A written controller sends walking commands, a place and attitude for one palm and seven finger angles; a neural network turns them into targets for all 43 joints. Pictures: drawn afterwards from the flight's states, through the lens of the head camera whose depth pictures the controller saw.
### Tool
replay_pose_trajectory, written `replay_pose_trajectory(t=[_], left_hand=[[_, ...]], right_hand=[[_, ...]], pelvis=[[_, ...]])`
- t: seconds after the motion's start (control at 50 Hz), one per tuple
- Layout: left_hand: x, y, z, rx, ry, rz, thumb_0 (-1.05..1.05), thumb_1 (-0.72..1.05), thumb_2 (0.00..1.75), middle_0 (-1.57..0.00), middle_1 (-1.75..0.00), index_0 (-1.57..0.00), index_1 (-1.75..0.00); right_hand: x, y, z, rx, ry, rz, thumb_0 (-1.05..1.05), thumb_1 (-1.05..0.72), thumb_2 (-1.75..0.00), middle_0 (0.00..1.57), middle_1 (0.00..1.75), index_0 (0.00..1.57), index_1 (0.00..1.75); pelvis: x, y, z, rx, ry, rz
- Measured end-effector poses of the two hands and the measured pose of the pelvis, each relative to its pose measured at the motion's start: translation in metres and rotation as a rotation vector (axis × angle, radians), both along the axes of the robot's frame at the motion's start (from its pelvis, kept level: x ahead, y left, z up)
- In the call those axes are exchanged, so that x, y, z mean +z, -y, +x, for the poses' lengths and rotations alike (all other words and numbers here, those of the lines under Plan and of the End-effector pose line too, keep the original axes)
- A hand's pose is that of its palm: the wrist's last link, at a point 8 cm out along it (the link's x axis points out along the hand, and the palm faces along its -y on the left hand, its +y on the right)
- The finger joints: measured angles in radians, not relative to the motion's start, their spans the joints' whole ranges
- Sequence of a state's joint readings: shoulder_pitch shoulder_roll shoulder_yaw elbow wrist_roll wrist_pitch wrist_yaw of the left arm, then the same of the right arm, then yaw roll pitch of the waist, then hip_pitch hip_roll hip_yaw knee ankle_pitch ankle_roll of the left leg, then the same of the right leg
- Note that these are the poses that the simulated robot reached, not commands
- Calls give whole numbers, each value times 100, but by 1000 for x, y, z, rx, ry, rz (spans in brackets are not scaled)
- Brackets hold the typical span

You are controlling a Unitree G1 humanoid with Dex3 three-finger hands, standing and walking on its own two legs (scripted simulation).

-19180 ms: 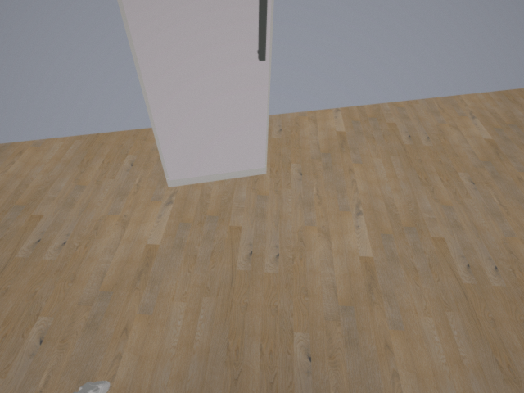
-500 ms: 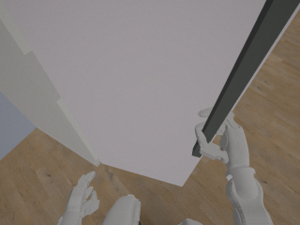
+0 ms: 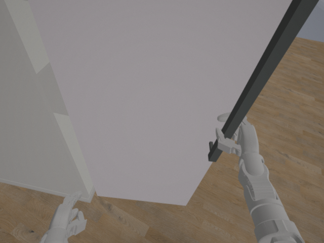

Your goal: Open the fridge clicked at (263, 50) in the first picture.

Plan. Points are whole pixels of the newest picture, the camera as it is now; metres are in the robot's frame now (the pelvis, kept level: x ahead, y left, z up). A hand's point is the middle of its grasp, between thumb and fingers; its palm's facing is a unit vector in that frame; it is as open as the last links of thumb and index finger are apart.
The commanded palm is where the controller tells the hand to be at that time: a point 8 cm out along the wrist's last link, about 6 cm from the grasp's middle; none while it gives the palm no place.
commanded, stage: stop walking and hold the door back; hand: right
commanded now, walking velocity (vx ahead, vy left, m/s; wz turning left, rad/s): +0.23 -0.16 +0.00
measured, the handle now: (241, 98) +0.42 -0.15 +0.18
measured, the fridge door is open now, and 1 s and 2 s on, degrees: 84 76 78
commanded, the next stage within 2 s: loosen the grip on the handle in 1.36 s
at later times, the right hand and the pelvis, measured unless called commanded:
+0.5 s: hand (222, 129) +0.40 -0.13 +0.08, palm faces +0.05 +0.97 -0.24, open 6.0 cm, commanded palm +0.39 -0.21 +0.06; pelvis -0.06 +0.01 -0.02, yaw +3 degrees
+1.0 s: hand (220, 122) +0.43 -0.13 +0.08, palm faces -0.04 +0.99 -0.12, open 5.6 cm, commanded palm +0.40 -0.21 +0.06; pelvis -0.03 -0.04 -0.01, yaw +7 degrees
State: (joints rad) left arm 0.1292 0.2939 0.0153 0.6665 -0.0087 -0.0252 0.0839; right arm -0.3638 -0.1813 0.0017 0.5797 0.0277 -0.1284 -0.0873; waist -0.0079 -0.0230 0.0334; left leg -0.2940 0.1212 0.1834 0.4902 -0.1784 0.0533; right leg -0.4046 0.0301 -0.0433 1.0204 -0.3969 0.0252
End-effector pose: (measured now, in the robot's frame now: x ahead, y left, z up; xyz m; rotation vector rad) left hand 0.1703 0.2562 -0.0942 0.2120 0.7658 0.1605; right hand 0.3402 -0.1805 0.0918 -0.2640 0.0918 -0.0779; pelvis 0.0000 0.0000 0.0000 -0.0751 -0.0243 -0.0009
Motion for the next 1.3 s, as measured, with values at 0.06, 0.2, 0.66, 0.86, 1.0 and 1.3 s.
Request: replay_pose_trajectory(t=[0.06, 0.2, 0.66, 0.86, 1.0, 1.3], left_hand=[[2, -6, -22, 3, -18, 12, 1, 91, 89, -20, -30, -19, -30], [-7, -7, -106, 70, -145, 29, 1, 91, 89, -20, -30, -20, -30], [-48, -34, -223, 266, -359, -3, 2, 91, 89, -20, -30, -20, -30], [-7, -39, -156, 228, -165, 115, 1, 91, 89, -20, -30, -19, -30], [-3, 5, -135, 225, -155, 98, 1, 91, 89, -20, -30, -19, -30], [-31, 60, -148, 240, -255, -19, 1, 90, 89, -21, -30, -20, -30]], right_hand=[[1, 0, 0, -8, -14, 12, -3, -58, -81, 40, 136, 39, 140], [0, 1, 3, 17, -24, 41, -2, -59, -80, 40, 137, 42, 140], [6, 2, 47, -68, -126, 59, -1, -60, -80, 38, 134, 45, 140], [2, 6, 60, -5, -90, 124, 0, -61, -79, 41, 137, 45, 140], [-5, 8, 66, 104, 10, 148, 0, -65, -80, 44, 139, 45, 140], [-7, 11, 65, 143, 49, 95, -6, -64, -77, 44, 139, 40, 140]], pelvis=[[2, -2, -16, -4, -11, -9], [3, 6, -47, 24, -34, -11], [-10, -13, -55, 75, 6, 47], [-6, 11, -40, 97, -6, 49], [-12, 35, -31, 122, -26, 70], [-13, 51, -24, 143, -48, 81]])
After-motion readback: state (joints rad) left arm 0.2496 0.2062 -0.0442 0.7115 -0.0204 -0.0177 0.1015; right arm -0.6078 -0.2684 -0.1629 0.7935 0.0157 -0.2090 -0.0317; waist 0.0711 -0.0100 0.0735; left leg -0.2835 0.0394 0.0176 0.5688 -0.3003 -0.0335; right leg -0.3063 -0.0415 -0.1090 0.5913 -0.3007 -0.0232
